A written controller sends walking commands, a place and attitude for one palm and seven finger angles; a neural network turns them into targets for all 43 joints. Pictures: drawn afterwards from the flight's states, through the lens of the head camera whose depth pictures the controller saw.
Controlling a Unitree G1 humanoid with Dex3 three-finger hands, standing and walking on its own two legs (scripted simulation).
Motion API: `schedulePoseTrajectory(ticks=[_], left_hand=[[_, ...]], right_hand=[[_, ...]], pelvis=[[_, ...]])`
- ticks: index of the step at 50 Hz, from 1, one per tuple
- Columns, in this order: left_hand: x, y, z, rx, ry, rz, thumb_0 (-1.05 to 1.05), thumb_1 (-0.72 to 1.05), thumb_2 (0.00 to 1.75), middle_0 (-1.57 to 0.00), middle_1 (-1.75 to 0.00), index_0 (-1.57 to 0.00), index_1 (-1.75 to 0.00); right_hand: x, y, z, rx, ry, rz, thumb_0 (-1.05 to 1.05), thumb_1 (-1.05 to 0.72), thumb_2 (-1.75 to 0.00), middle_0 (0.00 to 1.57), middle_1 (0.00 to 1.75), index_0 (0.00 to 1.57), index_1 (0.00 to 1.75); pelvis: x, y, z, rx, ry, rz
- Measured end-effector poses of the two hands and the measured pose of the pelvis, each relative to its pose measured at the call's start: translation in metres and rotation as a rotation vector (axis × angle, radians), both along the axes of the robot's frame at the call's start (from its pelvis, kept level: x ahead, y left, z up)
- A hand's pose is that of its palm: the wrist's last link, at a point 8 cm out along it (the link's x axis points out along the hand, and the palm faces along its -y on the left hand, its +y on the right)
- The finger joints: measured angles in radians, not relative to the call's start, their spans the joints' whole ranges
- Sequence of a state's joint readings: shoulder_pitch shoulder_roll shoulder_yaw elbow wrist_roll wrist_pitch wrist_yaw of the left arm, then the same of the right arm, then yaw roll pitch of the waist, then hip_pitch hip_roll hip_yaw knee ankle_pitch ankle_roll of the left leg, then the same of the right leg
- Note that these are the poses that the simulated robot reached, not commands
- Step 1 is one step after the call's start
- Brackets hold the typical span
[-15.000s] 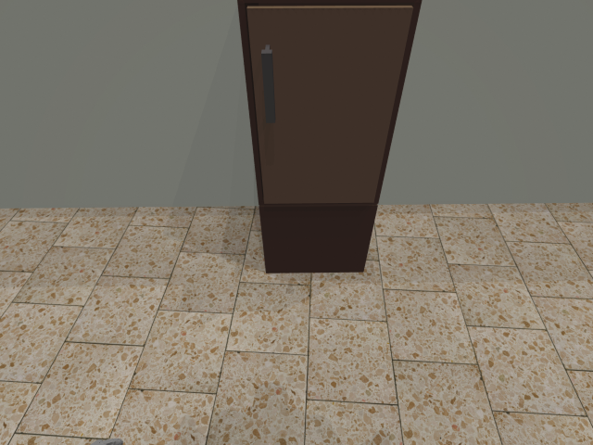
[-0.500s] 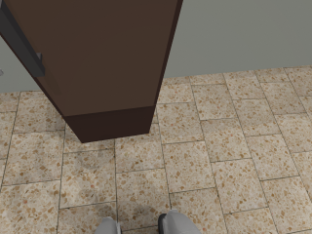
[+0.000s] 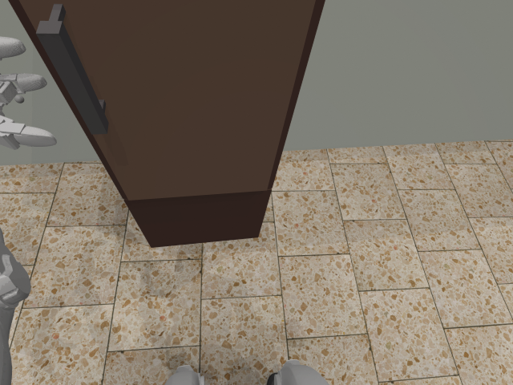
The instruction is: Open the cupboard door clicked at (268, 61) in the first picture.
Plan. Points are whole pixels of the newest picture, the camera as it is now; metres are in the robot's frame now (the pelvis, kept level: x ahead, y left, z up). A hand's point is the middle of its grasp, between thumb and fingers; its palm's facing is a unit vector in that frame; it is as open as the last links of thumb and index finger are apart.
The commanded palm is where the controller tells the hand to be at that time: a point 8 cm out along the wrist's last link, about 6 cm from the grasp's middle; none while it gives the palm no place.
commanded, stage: move the hooked fingers beside the handle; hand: left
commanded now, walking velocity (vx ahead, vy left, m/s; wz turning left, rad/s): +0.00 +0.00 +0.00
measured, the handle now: (81, 76) +0.54 +0.23 +0.12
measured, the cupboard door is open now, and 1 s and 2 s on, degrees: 0 0 0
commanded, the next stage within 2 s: slide the fingers in behind the handle in 0.44 s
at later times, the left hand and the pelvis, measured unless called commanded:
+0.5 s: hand (16, 99) +0.49 +0.30 +0.13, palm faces +0.06 -1.00 +0.00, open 14.0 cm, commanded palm +0.48 +0.35 +0.12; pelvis -0.02 +0.00 -0.01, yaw -1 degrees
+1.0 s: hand (37, 95) +0.50 +0.28 +0.12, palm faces +0.04 -1.00 +0.02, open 14.0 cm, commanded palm +0.48 +0.32 +0.12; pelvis +0.00 +0.01 +0.00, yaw -1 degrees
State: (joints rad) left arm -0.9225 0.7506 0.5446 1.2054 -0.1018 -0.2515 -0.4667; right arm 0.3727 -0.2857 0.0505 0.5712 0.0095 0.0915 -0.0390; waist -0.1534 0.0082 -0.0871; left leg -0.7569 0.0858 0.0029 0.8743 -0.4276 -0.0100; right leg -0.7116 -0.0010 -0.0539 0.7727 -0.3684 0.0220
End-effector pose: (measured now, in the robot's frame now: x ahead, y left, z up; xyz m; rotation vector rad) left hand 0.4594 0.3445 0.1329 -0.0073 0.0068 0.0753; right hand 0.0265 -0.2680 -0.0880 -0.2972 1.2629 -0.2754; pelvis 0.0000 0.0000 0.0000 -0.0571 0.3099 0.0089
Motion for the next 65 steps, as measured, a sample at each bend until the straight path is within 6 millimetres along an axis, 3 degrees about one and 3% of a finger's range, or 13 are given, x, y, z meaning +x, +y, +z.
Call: schedulePoseTrajectory(ticks=[6,17,26,35,46,55,65], left_hand=[[-0.002,0.001,0.006,0.008,0.032,-0.004,-0.01,-0.5,0.3,-0.3,-1.2,-0.3,-1.2],[0.002,0.004,0.007,-0.002,0.001,-0.015,-0.01,-0.5,0.3,-0.3,-1.2,-0.3,-1.2],[0.008,0.01,-0.005,0.003,0.045,-0.012,-0.01,-0.5,0.3,-0.3,-1.2,-0.3,-1.2],[0.012,0.014,-0.003,0.004,0.026,-0.029,-0.01,-0.5,0.3,-0.3,-1.2,-0.3,-1.2],[0.022,-0.005,-0.011,-0.018,0.005,-0.042,-0.01,-0.5,0.3,-0.3,-1.2,-0.3,-1.2],[0.016,-0.013,-0.012,-0.007,0.03,-0.019,-0.01,-0.5,0.3,-0.3,-1.2,-0.3,-1.2],[0.009,-0.032,-0.004,-0.004,-0.003,-0.039,-0.01,-0.5,0.3,-0.3,-1.2,-0.3,-1.2]], right_hand=[[-0.012,-0.005,-0.001,-0.007,0.009,-0.009,0.0,-0.9,-0.89,0.2,0.3,0.2,0.3],[-0.061,-0.011,0.001,-0.036,0.122,-0.054,0.0,-0.9,-0.89,0.2,0.3,0.2,0.3],[-0.08,-0.004,0.005,-0.045,0.161,-0.085,0.0,-0.9,-0.89,0.2,0.3,0.2,0.3],[-0.07,0.008,0.002,-0.025,0.16,-0.073,0.0,-0.9,-0.89,0.2,0.3,0.2,0.3],[-0.038,0.016,0.001,-0.002,0.093,-0.047,0.0,-0.9,-0.89,0.2,0.3,0.21,0.3],[-0.022,0.014,-0.002,0.025,0.054,-0.039,0.0,-0.9,-0.89,0.2,0.3,0.2,0.3],[-0.018,0.003,-0.004,0.023,0.043,-0.024,0.0,-0.9,-0.89,0.2,0.3,0.2,0.3]], pelvis=[[-0.007,-0.004,-0.001,0.001,-0.003,0.008],[-0.016,-0.006,-0.005,-0.002,0.019,-0.001],[-0.017,-0.001,-0.006,-0.007,0.037,-0.011],[-0.011,0.005,-0.006,-0.013,0.043,-0.006],[0.0,0.01,-0.003,-0.011,0.038,-0.011],[0.006,0.007,-0.001,-0.007,0.016,-0.009],[0.003,0.0,0.0,0.0,-0.003,0.001]])
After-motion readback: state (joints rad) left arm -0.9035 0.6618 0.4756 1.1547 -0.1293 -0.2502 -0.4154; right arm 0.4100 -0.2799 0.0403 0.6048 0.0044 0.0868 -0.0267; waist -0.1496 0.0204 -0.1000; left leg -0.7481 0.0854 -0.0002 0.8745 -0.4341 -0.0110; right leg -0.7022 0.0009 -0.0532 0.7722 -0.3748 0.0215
